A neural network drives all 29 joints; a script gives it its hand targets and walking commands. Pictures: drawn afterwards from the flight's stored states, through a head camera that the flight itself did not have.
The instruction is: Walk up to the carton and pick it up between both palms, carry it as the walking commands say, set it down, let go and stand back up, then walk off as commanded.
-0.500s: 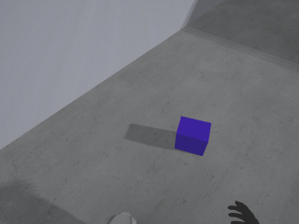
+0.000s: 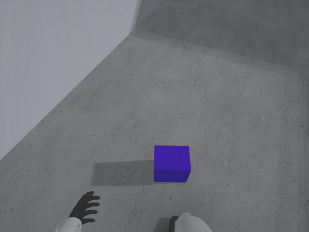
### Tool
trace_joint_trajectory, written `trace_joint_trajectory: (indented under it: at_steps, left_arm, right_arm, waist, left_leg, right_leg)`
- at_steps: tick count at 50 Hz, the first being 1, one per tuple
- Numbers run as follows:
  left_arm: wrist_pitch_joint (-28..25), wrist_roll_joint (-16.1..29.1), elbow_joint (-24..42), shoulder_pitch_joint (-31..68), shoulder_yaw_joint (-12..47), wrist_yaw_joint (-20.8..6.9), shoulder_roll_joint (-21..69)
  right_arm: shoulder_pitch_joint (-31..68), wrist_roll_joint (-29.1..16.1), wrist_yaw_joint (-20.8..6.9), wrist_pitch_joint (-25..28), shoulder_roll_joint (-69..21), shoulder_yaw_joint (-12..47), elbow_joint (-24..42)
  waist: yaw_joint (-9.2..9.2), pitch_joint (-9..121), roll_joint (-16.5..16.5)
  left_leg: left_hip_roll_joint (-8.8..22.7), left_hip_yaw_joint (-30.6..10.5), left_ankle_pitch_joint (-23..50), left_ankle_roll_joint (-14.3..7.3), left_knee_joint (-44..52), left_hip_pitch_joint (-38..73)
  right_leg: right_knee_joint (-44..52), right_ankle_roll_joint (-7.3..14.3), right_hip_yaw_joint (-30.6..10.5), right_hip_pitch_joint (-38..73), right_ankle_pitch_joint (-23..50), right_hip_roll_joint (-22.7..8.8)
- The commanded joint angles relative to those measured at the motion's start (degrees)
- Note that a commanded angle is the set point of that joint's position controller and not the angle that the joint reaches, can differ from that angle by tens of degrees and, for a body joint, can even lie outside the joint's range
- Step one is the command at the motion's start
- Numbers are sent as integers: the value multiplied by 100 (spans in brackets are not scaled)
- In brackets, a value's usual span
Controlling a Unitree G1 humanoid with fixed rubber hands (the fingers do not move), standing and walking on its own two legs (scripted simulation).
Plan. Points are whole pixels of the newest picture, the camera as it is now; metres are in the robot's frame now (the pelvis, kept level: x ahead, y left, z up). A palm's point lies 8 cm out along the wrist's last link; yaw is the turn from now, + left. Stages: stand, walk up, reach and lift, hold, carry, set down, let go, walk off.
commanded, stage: walk up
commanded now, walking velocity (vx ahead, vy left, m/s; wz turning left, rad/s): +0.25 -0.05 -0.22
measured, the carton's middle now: (170, 164) +0.55 -0.12 -0.66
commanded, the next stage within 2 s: none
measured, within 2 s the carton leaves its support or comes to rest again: neither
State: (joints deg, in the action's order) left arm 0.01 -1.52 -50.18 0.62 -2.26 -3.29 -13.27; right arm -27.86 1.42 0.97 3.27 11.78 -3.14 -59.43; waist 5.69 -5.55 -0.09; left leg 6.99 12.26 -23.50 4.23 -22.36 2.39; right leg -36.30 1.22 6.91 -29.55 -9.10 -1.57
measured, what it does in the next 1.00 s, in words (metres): steps to the right: right foot, then left foot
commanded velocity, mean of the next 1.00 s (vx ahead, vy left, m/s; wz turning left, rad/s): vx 0.02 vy -0.07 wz -0.11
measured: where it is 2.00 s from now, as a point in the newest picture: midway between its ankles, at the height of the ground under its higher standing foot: outside the picture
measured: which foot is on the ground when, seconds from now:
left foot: down 0.00-0.04, up 0.06-0.46, down 0.48-0.84, up 0.86-1.00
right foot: up 0.00-0.02, down 0.04-0.48, up 0.50-0.80, down 0.82-1.00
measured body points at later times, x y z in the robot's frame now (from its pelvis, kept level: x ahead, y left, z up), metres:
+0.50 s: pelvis +0.09 -0.03 -0.01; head +0.12 -0.01 +0.44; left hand +0.16 +0.23 -0.16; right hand +0.15 -0.30 -0.13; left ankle +0.12 +0.09 -0.74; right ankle +0.13 -0.10 -0.73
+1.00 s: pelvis +0.06 -0.10 +0.01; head +0.08 -0.12 +0.46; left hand +0.16 +0.14 -0.12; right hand +0.07 -0.35 -0.15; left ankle +0.08 +0.05 -0.71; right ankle +0.03 -0.21 -0.73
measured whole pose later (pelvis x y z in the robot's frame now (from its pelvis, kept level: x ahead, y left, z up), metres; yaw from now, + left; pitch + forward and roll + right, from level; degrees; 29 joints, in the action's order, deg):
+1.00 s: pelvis +0.06 -0.10 +0.01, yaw -6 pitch +0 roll +1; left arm -0.9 -1.5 -54.4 -12.2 -0.7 0.9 -10.1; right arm -15.2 0.4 0.4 -2.1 14.2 -1.9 -55.8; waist 0.6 -2.0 2.7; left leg 3.0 1.6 -21.7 1.1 -34.3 -16.1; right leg -23.2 0.5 0.1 -8.7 -14.1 -0.7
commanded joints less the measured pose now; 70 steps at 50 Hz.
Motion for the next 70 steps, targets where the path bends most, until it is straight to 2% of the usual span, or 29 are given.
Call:
trace_joint_trajectory:
  at_steps: [1,2,3,4,6,9,11,12,16,19,23,24,25,26,29,36,40,42,43,46,50,53,58,61,64,65,67,68,70]
  left_arm:
    - [-112,-18,-225,-1247,-189,100,-604]
    - [-167,-90,-360,-1789,-303,146,-977]
    - [-168,-119,-380,-2212,-382,210,-1487]
    - [-151,83,-494,-2374,-409,265,-1429]
    - [-251,122,-343,-1579,-262,317,-795]
    - [-306,111,-308,-1249,-133,359,-429]
    - [-351,166,-276,-1394,-91,430,-587]
    - [-350,166,-297,-1491,-94,453,-685]
    - [40,0,-260,-1336,-87,519,-701]
    - [221,-31,-135,-1288,-126,534,-880]
    - [373,-15,-75,-1110,-152,480,-832]
    - [393,16,-95,-1343,-152,451,-655]
    - [394,26,-38,-1696,-122,437,-308]
    - [481,-33,207,-1541,-149,446,-509]
    - [468,-36,52,-1648,-336,296,-832]
    - [448,102,172,-1013,-180,225,-391]
    - [165,76,-42,-1594,-109,335,-264]
    - [-82,-40,-91,-1925,-155,387,-716]
    - [-68,-42,-42,-1480,-195,385,-1130]
    - [-113,-22,-78,-1121,-43,402,-679]
    - [-167,14,-375,-1476,-41,498,-661]
    - [-18,54,-544,-2261,-289,728,-1315]
    - [27,15,-487,-2005,-283,753,-992]
    - [26,-57,-545,-2170,-329,672,-1077]
    - [41,6,-753,-1635,-141,509,-701]
    - [38,10,-880,-1971,-96,474,-536]
    - [42,6,-717,-2149,30,479,-63]
    - [140,56,-655,-1828,-52,474,-395]
    - [191,97,-786,-1740,-61,428,-459]
  right_arm:
    - [164,-46,24,-21,975,-200,234]
    - [-139,-59,-10,-32,734,-146,263]
    - [-452,-83,-3,-50,131,-47,444]
    - [-432,-85,36,-100,251,-88,385]
    - [171,-83,-17,-111,462,-109,384]
    - [63,-8,-61,-259,283,-77,212]
    - [305,-49,48,-457,315,-120,242]
    - [344,-89,77,-524,307,-112,292]
    - [983,-82,168,-658,357,-93,494]
    - [1206,-174,288,-751,329,-94,660]
    - [722,-111,336,-682,429,-138,677]
    - [558,-6,329,-617,734,-217,664]
    - [703,118,338,-577,1381,-384,858]
    - [778,65,288,-591,1707,-390,931]
    - [2068,-21,199,-534,1186,-235,1166]
    - [1299,123,78,-431,1250,-192,976]
    - [1306,-43,2,-513,1262,-177,772]
    - [976,-45,-70,-447,362,87,744]
    - [1199,-93,-36,-485,444,70,866]
    - [1182,-137,-87,-550,700,46,640]
    - [1068,-114,-2,-448,578,54,516]
    - [1381,-59,-31,-695,962,-161,714]
    - [1728,-33,-95,-749,810,-140,937]
    - [1973,-1,-232,-698,562,-26,1066]
    - [1379,-183,-80,-485,277,85,785]
    - [1186,-158,-15,-393,519,24,666]
    - [1043,-21,15,-296,1397,-106,755]
    - [1152,-52,1,-361,1530,-121,739]
    - [1678,-45,1,-372,947,41,779]
  waist:
    - [-839,922,742]
    - [-1009,1442,155]
    - [-1098,1809,-1557]
    - [-1021,2185,-1351]
    - [-700,1048,-572]
    - [-348,714,-599]
    - [-318,517,-370]
    - [-283,714,-510]
    - [-367,999,-1072]
    - [-437,867,-823]
    - [-151,916,-500]
    - [-94,896,347]
    - [-318,632,1924]
    - [-99,661,2079]
    - [-756,175,851]
    - [-211,299,1601]
    - [-541,553,1351]
    - [-521,721,-462]
    - [-594,443,-1707]
    - [-484,109,-1245]
    - [-611,589,-1032]
    - [-1065,616,-612]
    - [-879,588,-1006]
    - [-972,623,-1292]
    - [-496,569,-1357]
    - [-531,736,-761]
    - [-593,817,1276]
    - [-403,607,1638]
    - [-651,306,1240]
  left_leg:
    - [856,-201,4975,-515,-1601,-620]
    - [509,-240,3193,-423,-2708,-1419]
    - [-489,-190,-1067,-171,-4727,-3094]
    - [-297,-1065,-1230,-266,-5325,-2989]
    - [56,-1247,-368,-316,-4966,-2909]
    - [36,-1135,91,-206,-4151,-2398]
    - [-231,-1100,-63,-55,-3920,-2263]
    - [-327,-1113,-83,-70,-3851,-2277]
    - [-422,-810,123,-234,-2785,-2171]
    - [-466,-842,-169,-238,-2656,-2089]
    - [-173,-879,946,-395,-914,-1193]
    - [544,-1649,1105,-536,183,-836]
    - [2233,-3652,2454,-941,585,-628]
    - [2618,-3958,1932,-1664,919,-1672]
    - [1446,-2540,183,-1218,1030,-2459]
    - [883,-1600,521,-1033,788,-1610]
    - [680,-1352,1897,-779,119,-1531]
    - [-88,-1086,687,-263,-845,-2285]
    - [-382,-790,-500,-217,-1040,-2162]
    - [-330,-1208,-44,-376,-1387,-2195]
    - [-430,-1043,276,-299,-1115,-1954]
    - [-449,-1336,-594,-158,-2796,-3323]
    - [-444,-1394,-290,-133,-3049,-3314]
    - [-484,-1179,-233,-238,-1999,-2741]
    - [-700,-741,1312,-209,210,-859]
    - [-392,-886,1699,-155,564,-295]
    - [1502,-2880,2828,-606,877,-257]
    - [1572,-2829,2454,-1072,862,-894]
    - [975,-2184,2284,-1028,803,-1224]
  right_leg:
    - [861,244,146,1999,357,152]
    - [949,393,-280,3175,855,-320]
    - [1394,1157,-2921,3972,2116,-2264]
    - [1751,1397,-3372,3820,2215,-2570]
    - [1949,1125,-2340,2634,2094,-1888]
    - [2039,732,-1369,1869,2506,-1195]
    - [1574,694,-1165,1838,5796,-1359]
    - [1470,725,-1047,1947,6273,-1338]
    - [1494,868,-721,1921,3392,-818]
    - [1146,1050,-1191,1664,4559,-1144]
    - [852,691,-1304,1076,1977,-827]
    - [199,374,-999,561,527,-354]
    - [-1319,-69,-744,-675,-2296,549]
    - [-2754,-207,-1331,-281,-2736,620]
    - [-3722,-250,-1546,71,-1313,501]
    - [-660,-382,-511,933,-1705,299]
    - [1689,-320,-274,2040,-709,403]
    - [2610,-241,-1926,2738,-86,-1148]
    - [2655,322,-2734,1580,-187,-1732]
    - [2278,382,-1714,1842,620,-1100]
    - [1656,473,-1442,2466,2876,-1134]
    - [1418,866,-2726,3173,3982,-2422]
    - [1626,725,-2140,2655,2857,-1866]
    - [2242,618,-2077,2287,-554,-1595]
    - [1576,251,-959,1708,1534,-606]
    - [1196,97,-773,1499,1247,-408]
    - [385,-251,-557,566,-1897,159]
    - [-123,-224,-798,780,-2290,25]
    - [-680,-185,-945,863,-1816,29]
